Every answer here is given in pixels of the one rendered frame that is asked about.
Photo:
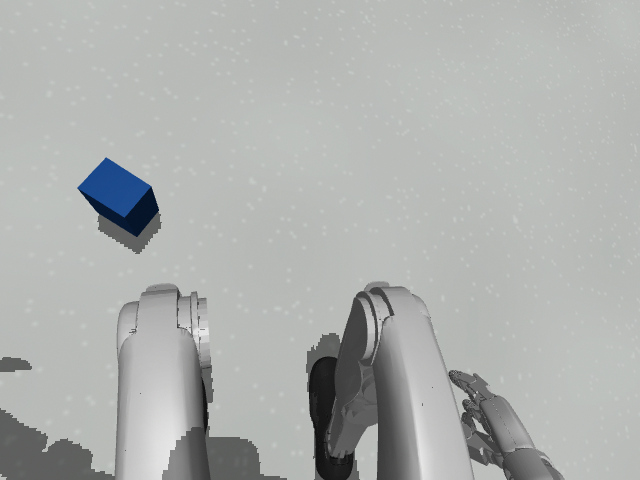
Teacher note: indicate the carton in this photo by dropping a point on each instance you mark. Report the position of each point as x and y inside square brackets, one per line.
[120, 196]

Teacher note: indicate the right robot arm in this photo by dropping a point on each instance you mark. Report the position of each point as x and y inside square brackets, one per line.
[529, 464]

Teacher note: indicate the right robot hand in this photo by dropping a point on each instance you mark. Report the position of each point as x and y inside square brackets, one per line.
[497, 417]

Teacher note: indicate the right robot foot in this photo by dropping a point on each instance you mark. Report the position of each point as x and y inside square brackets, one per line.
[321, 399]

